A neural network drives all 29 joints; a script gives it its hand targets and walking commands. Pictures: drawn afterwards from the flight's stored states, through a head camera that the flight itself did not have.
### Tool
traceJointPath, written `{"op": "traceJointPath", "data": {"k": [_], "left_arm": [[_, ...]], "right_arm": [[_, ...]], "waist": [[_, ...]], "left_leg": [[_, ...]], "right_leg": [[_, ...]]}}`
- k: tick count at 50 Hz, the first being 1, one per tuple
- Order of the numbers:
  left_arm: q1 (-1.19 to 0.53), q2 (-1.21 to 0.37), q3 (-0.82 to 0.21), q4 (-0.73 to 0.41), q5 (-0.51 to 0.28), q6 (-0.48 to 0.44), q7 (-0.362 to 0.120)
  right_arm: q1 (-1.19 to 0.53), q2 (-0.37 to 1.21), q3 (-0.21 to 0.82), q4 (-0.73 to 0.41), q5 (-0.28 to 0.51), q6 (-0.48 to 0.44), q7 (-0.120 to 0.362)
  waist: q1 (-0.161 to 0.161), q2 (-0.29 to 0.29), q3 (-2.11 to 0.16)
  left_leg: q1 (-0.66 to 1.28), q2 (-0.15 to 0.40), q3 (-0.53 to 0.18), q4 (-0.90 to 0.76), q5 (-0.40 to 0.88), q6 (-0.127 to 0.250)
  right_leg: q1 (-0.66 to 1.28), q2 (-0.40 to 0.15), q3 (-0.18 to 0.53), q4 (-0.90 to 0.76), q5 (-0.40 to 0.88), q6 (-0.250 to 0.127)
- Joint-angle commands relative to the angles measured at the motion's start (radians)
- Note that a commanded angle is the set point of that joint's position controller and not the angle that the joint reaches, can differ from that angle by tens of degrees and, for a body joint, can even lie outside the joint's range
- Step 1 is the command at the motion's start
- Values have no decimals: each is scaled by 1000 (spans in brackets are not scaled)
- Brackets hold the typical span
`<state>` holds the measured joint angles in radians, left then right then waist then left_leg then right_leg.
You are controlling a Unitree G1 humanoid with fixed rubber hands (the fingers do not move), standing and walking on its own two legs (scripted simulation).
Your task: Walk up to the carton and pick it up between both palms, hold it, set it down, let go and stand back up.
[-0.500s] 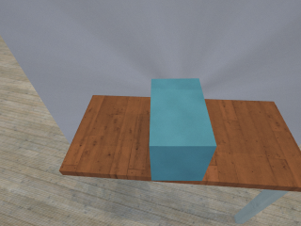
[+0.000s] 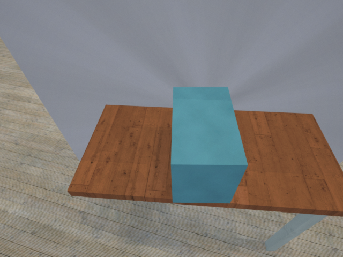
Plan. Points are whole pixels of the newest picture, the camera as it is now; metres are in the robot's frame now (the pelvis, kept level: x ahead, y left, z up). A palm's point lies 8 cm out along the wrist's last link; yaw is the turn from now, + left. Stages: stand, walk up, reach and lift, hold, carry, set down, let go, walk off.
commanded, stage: stand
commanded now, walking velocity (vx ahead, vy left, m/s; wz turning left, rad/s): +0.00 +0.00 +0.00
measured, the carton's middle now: (200, 143) +0.44 -0.06 -0.03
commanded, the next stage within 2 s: none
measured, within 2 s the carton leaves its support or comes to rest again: neither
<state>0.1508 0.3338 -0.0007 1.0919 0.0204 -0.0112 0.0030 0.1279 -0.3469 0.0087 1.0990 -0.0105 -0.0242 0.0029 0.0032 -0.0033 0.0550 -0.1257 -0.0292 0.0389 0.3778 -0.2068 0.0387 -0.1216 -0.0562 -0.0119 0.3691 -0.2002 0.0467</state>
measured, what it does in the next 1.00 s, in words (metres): stands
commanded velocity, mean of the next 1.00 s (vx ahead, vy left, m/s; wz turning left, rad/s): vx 0.00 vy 0.00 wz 0.00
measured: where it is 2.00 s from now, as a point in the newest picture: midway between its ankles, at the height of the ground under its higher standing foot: outside the picture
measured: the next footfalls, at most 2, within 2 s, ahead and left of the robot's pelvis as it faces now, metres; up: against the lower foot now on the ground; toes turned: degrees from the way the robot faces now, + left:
none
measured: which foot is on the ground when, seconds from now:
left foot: down 0.00-1.00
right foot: down 0.00-1.00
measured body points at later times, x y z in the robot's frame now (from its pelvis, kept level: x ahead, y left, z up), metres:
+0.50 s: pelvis -0.01 +0.00 +0.00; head +0.00 +0.00 +0.45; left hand +0.07 +0.29 -0.13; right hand +0.07 -0.30 -0.13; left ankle +0.00 +0.09 -0.75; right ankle +0.00 -0.15 -0.75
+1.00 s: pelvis +0.00 +0.00 +0.00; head +0.02 +0.00 +0.45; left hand +0.07 +0.29 -0.14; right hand +0.09 -0.31 -0.13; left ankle +0.00 +0.09 -0.75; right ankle +0.00 -0.15 -0.75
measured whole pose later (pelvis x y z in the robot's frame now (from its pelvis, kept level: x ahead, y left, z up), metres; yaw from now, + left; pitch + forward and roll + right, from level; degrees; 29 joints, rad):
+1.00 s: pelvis +0.00 +0.00 +0.00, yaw +1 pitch -2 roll +0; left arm 0.13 0.34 0.00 1.12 0.01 0.00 0.00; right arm 0.10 -0.35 0.00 1.12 -0.01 -0.02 -0.01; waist 0.01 -0.01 0.06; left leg -0.11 -0.03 0.03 0.34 -0.19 0.03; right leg -0.11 -0.06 -0.02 0.35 -0.20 0.04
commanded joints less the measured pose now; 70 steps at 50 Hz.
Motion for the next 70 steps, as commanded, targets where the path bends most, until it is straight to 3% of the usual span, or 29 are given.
{"op": "traceJointPath", "data": {"k": [1,6,7,11,12,14,15,17,20,22,23,25,28,31,34,37,38,39,41,43,44,45,46,50,55,61,66,69,70], "left_arm": [[-25,215,35,-45,-10,-18,5],[-48,229,46,-66,1,-10,11],[-59,187,31,-54,-3,-9,12],[-58,211,36,-59,1,-17,13],[-61,216,33,-65,-3,-24,11],[-114,222,40,-74,4,-14,13],[-83,214,36,-62,-3,-20,10],[-74,201,30,-62,-9,-13,11],[-57,233,42,-36,-3,-8,10],[-84,181,29,-49,-5,-8,5],[-72,210,37,-47,5,-19,11],[-41,213,38,-35,-1,-21,10],[-57,210,33,-36,-6,-12,10],[-83,221,44,-44,2,-12,13],[-20,211,37,-35,-6,-13,9],[-46,195,35,-23,-9,-5,2],[-37,197,34,-22,3,-4,6],[-46,230,42,-38,-3,-10,6],[-56,238,41,-14,-1,-6,4],[-50,211,41,-36,-10,-7,6],[-43,234,38,-30,-12,-10,8],[-52,239,40,-3,-5,-8,11],[-48,190,34,-23,-11,1,10],[-89,211,31,-45,3,-10,7],[-59,221,44,-29,-13,-19,7],[-59,235,49,-35,0,-14,11],[-83,195,33,-37,-13,-16,18],[-71,202,41,-39,-2,-24,17],[-72,199,36,-34,-7,-23,8]], "right_arm": [[-57,-210,-36,-50,-3,-15,-10],[-40,-208,-45,-45,1,-21,-25],[-43,-223,-41,-33,-7,-20,-19],[-39,-166,-38,-57,6,-17,-22],[-69,-188,-41,-56,2,-11,-18],[-41,-209,-48,-37,2,-17,-21],[-82,-278,-67,-31,0,-18,-22],[-56,-193,-38,-42,1,-12,-12],[-24,-202,-47,-27,0,-15,-13],[1,-233,-47,-14,-3,-6,-19],[-45,-189,-46,-29,-3,-18,-10],[-61,-207,-46,-51,-4,-25,-7],[-27,-180,-40,-33,6,-18,-16],[-47,-189,-37,-33,-3,-9,-17],[-38,-229,-54,-29,5,-15,-12],[-80,-235,-49,-36,-6,-12,-14],[-20,-201,-48,-17,4,-7,-12],[-70,-218,-47,-14,-1,-8,-14],[-48,-223,-53,-27,-1,-14,-19],[-49,-234,-55,-14,11,-15,-21],[-66,-255,-65,-25,1,-14,-19],[-44,-204,-54,-8,2,-5,-15],[-53,-213,-51,-23,3,-20,-17],[-33,-205,-49,-21,7,-13,-24],[-74,-237,-58,-21,4,-11,-21],[-71,-191,-42,-17,2,-7,-18],[-22,-216,-51,-17,-6,-18,-20],[-111,-216,-59,-49,-2,-14,-16],[-62,-191,-56,-34,1,-15,-18]], "waist": [[8,9,-99],[2,-15,-5],[9,54,-38],[-8,-42,-34],[19,4,-86],[-18,-52,-53],[8,38,-70],[-21,13,-36],[7,-26,32],[-6,71,-50],[0,3,-98],[4,57,-97],[-4,-46,-72],[13,13,-72],[16,-63,-48],[21,12,-12],[-15,8,-47],[23,-9,-32],[-5,63,-52],[-1,-43,-78],[23,21,-42],[-5,-55,-36],[-10,35,-32],[-32,-16,-114],[16,34,-101],[5,-58,-75],[-11,-24,-98],[25,34,-134],[1,-19,-55]], "left_leg": [[23,151,-118,-74,269,-9],[-38,144,-134,-104,158,-12],[-42,141,-137,-115,136,-7],[-45,150,-143,-126,115,-7],[-4,140,-139,-129,98,-4],[7,143,-125,-112,165,-17],[15,164,-156,-128,172,-13],[-7,146,-137,-119,160,-7],[-79,161,-175,-183,26,-22],[-48,130,-117,-131,59,-5],[10,158,-159,-151,57,-5],[34,151,-149,-127,165,-3],[50,146,-142,-106,241,-13],[3,145,-147,-115,179,-6],[0,147,-162,-136,83,-3],[-54,143,-151,-131,19,1],[-27,150,-163,-162,12,-25],[-25,145,-153,-161,36,-8],[9,168,-158,-140,99,-21],[31,155,-165,-141,130,-34],[20,160,-155,-129,156,-5],[55,150,-145,-128,157,-9],[12,153,-145,-113,151,-6],[57,151,-130,-88,258,-18],[57,147,-123,-79,269,-19],[54,167,-135,-76,266,-7],[68,151,-117,-87,338,-16],[85,159,-118,-73,325,-21],[16,155,-124,-91,321,-16]], "right_leg": [[31,-67,49,-64,128,-48],[-19,-75,80,-85,67,-77],[15,-71,73,-81,75,-63],[4,-72,72,-81,72,-62],[12,-67,78,-82,42,-60],[-16,-61,71,-80,76,-58],[2,-69,84,-95,101,-59],[12,-73,79,-98,99,-56],[-10,-67,63,-82,41,-71],[28,-96,87,-84,54,-70],[17,-72,66,-70,82,-73],[17,-75,78,-80,108,-60],[8,-73,68,-84,116,-59],[14,-71,69,-82,42,-69],[8,-79,72,-109,61,-77],[-2,-79,72,-102,55,-68],[3,-62,61,-73,53,-71],[-4,-75,64,-85,43,-68],[-17,-73,72,-74,93,-69],[-12,-64,62,-51,72,-68],[-25,-75,87,-85,72,-67],[-56,-76,79,-80,62,-66],[-29,-83,88,-96,84,-65],[28,-84,80,-78,180,-62],[49,-80,74,-84,177,-62],[10,-79,65,-96,194,-64],[59,-82,74,-75,272,-59],[79,-91,62,-95,255,-64],[77,-90,69,-75,254,-60]]}}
